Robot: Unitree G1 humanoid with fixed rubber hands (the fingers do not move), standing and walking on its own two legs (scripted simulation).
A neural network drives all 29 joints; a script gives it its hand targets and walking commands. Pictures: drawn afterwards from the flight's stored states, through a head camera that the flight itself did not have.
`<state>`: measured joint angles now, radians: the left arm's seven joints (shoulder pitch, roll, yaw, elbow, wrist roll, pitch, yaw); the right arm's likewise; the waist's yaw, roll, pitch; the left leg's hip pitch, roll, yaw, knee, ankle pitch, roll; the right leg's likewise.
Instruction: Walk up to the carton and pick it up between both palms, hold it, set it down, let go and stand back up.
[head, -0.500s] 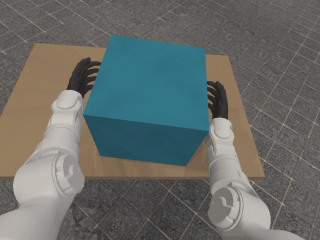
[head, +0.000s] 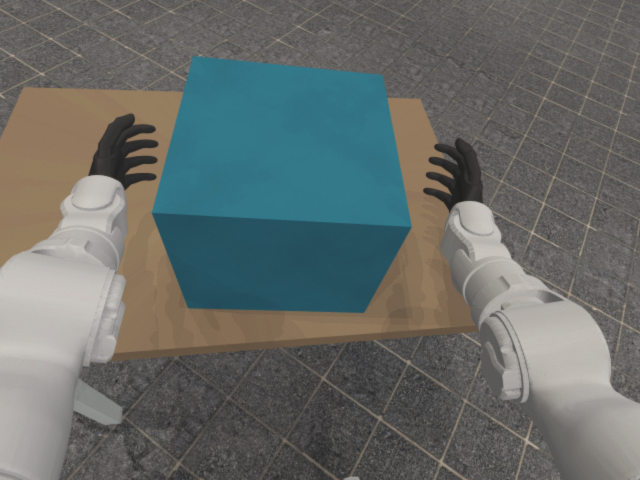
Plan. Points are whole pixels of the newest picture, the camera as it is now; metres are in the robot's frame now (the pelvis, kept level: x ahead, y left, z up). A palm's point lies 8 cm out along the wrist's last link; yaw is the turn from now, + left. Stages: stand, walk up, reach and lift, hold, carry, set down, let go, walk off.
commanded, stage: set down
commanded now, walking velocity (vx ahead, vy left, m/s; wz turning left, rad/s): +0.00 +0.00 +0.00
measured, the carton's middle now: (284, 193) +0.50 -0.01 +0.02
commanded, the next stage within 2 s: none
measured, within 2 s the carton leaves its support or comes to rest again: neither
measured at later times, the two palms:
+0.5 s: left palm (85, 128) +0.49 +0.21 +0.15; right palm (489, 171) +0.43 -0.25 +0.14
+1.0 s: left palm (37, 67) +0.49 +0.22 +0.22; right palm (513, 135) +0.43 -0.25 +0.19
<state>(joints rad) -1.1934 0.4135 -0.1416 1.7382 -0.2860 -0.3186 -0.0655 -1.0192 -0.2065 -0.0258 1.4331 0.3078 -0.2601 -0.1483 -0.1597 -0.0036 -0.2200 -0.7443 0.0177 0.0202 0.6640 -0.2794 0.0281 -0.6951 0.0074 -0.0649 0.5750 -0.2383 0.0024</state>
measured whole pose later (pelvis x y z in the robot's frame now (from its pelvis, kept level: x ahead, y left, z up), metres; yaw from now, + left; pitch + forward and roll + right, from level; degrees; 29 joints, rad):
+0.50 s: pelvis -0.01 -0.01 +0.00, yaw +1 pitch +22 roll -2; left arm -1.30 0.51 -0.35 1.61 -0.49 -0.16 -0.12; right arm -1.09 -0.28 -0.02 1.28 0.37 -0.05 -0.12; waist -0.18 0.00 -0.27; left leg -0.81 0.00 -0.01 0.68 -0.25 0.02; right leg -0.77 0.00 -0.09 0.62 -0.24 -0.01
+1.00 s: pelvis +0.00 -0.01 +0.02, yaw +1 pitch +12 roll -2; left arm -1.25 0.59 -0.26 1.40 -0.44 0.06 -0.14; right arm -1.04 -0.32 0.04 1.13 0.44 0.11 -0.14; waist -0.16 -0.01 -0.16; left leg -0.48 0.01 0.00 0.47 -0.21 0.02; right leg -0.43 0.01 -0.07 0.37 -0.16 -0.01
